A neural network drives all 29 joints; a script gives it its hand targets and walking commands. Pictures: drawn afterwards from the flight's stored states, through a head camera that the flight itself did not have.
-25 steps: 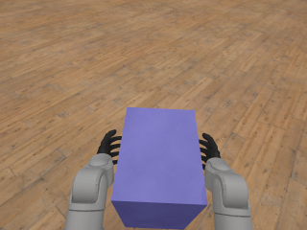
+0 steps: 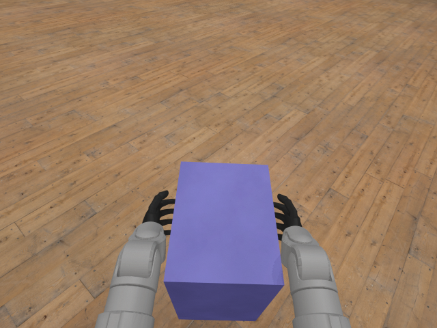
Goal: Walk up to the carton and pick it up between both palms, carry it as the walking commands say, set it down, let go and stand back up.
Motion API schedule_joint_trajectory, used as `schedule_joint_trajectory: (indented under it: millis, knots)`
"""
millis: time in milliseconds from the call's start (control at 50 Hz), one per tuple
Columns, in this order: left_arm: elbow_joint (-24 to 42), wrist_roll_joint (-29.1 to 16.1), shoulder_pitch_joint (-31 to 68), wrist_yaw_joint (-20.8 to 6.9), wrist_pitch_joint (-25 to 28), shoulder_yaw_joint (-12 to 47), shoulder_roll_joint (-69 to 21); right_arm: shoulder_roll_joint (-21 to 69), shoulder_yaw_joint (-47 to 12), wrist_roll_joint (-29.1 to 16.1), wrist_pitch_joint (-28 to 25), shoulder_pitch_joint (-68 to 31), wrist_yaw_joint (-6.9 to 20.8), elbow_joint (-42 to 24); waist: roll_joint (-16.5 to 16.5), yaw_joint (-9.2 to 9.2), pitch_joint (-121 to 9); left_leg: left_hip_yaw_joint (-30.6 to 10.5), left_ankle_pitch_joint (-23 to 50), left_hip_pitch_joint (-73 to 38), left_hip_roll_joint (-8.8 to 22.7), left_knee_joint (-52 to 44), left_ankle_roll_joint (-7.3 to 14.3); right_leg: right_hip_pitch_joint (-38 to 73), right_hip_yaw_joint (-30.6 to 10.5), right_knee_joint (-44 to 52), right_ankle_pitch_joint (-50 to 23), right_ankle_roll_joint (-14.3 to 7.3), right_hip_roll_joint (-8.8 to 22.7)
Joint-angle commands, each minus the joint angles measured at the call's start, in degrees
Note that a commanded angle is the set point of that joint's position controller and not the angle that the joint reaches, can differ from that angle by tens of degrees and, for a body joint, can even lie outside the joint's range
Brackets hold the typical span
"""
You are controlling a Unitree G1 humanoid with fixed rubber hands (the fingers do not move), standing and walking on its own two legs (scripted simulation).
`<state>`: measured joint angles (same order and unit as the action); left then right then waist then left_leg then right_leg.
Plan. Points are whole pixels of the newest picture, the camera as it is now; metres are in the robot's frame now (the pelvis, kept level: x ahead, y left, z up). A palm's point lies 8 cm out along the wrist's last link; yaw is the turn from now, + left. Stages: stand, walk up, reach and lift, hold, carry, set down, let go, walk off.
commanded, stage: hold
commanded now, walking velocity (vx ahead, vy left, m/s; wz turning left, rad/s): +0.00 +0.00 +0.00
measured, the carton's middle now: (220, 246) +0.29 +0.01 -0.04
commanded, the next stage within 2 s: set down in 0.44 s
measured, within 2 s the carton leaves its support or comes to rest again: neither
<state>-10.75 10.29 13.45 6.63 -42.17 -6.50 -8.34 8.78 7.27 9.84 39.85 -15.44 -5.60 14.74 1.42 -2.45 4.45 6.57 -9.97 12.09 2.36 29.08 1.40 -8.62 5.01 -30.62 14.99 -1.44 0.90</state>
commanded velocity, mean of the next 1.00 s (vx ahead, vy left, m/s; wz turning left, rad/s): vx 0.00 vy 0.00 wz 0.00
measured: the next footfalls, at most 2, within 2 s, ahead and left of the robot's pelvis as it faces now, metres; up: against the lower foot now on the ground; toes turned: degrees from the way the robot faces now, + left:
none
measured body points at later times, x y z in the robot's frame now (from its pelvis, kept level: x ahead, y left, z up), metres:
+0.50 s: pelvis -0.01 +0.00 +0.00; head -0.07 +0.01 +0.44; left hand +0.32 +0.12 +0.05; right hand +0.31 -0.15 +0.05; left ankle +0.07 +0.10 -0.73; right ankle +0.03 -0.10 -0.73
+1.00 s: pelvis +0.01 -0.01 -0.01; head +0.05 -0.01 +0.44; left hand +0.34 +0.13 -0.02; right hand +0.35 -0.14 -0.02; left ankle +0.07 +0.10 -0.73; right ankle +0.03 -0.10 -0.73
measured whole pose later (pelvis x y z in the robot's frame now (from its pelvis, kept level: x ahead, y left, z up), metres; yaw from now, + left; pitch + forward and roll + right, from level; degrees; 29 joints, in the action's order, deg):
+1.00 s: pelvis +0.01 -0.01 -0.01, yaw -5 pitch +2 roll +0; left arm -28.7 20.0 24.2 0.6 -26.1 -22.2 -11.7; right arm 12.5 21.3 20.1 23.4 -26.1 -2.2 33.4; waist 1.5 -3.8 2.7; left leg 1.6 -12.0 23.9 -0.1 33.4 0.7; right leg -22.2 -0.1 -35.6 15.9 -2.5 -2.3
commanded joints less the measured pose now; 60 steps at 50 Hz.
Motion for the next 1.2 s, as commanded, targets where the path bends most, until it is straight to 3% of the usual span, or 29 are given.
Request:
schedule_joint_trajectory:
  millis: [0,120,280,420,440,460,560,700,840,960,1180]
  knots:
    - [2.25,-11.65,29.65,-13.42,2.45,28.73,-51.63,48.45,-24.89,-10.46,-2.64,-28.73,12.95,-1.80,-1.52,1.92,-14.89,-11.28,0.16,-15.90,-5.14,-2.11,0.27,-10.12,-10.23,7.41,2.45,-2.84,-3.57]
    - [-4.81,-10.82,37.19,-15.47,2.85,26.28,-58.82,53.66,-24.01,-10.66,-3.23,-38.68,16.46,4.50,-2.25,1.69,-15.75,-12.92,-5.23,-13.32,-4.75,-2.46,-0.13,-9.66,-10.74,6.21,4.21,-3.06,-3.77]
    - [-12.85,-10.12,45.49,-15.76,3.66,20.88,-62.25,55.77,-20.25,-9.71,-4.80,-48.60,19.40,12.22,-3.03,0.43,-16.87,-14.52,-14.44,-6.75,-3.34,-4.72,0.23,-6.12,-11.36,4.20,6.54,-2.78,-4.09]
    - [-14.64,-9.25,46.38,-16.11,3.80,19.64,-62.67,58.52,-18.65,-9.05,-5.22,-47.97,19.79,15.48,-1.01,-0.04,-17.39,-13.48,-8.29,-10.03,-4.30,-4.04,0.37,-7.06,-12.38,6.51,4.68,-2.75,-3.03]
    - [-12.24,-6.64,48.02,-16.54,3.43,17.11,-62.87,65.40,-17.90,-7.70,-4.53,-48.11,20.21,17.43,0.51,-1.45,-18.77,-12.10,-7.31,-12.47,-4.52,-3.73,0.01,-7.41,-13.09,8.87,8.90,-2.87,-2.51]
    - [-14.00,-5.88,47.52,-16.84,3.23,15.73,-61.77,65.14,-17.17,-7.27,-4.55,-47.53,20.01,18.16,0.70,-1.86,-17.24,-11.42,-6.88,-12.68,-4.94,-3.48,0.19,-8.05,-13.45,9.96,10.21,-2.80,-1.92]
    - [-19.78,-2.62,45.02,-17.74,3.85,10.55,-59.82,60.48,-11.85,-3.40,-6.15,-47.04,18.93,19.03,-1.59,-0.59,-13.28,-11.14,-5.92,-12.14,-5.10,-4.21,0.10,-8.67,-12.78,9.58,8.21,-2.60,-2.55]
    - [-19.00,-1.07,41.77,-17.57,8.34,9.73,-58.86,59.00,-11.43,-0.67,-9.47,-43.20,17.15,18.07,-1.26,-0.42,-17.95,-11.51,3.82,-10.20,-5.34,-2.15,0.39,-6.77,-13.09,6.25,-3.11,-1.80,-3.64]
    - [-18.84,0.24,37.70,-16.82,14.11,9.62,-57.40,59.84,-12.66,-0.05,-14.69,-39.34,16.07,18.45,-0.45,-1.92,-24.21,-12.28,12.05,-7.13,-5.94,1.64,0.72,-8.98,-13.69,2.33,-11.13,-1.22,-4.47]
    - [-19.48,1.19,37.73,-16.56,19.40,9.99,-55.78,58.37,-11.93,1.64,-19.87,-38.12,15.11,20.32,-0.95,-1.79,-27.62,-12.61,13.61,-3.28,-6.73,4.64,0.59,-12.76,-13.62,-0.53,-12.30,-1.20,-5.33]
    - [-19.60,3.35,39.98,-16.00,27.39,11.74,-54.84,55.60,-13.04,3.88,-27.15,-40.51,14.14,20.86,-0.87,-0.89,-32.96,-11.90,8.78,8.01,-8.01,11.72,0.31,-20.43,-12.19,-7.91,-8.18,-1.12,-6.70]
